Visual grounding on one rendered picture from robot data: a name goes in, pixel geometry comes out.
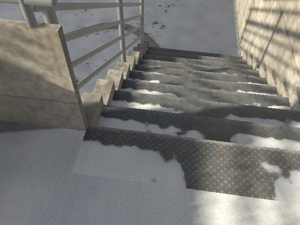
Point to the stairs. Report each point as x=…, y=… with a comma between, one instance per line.
x=202, y=95

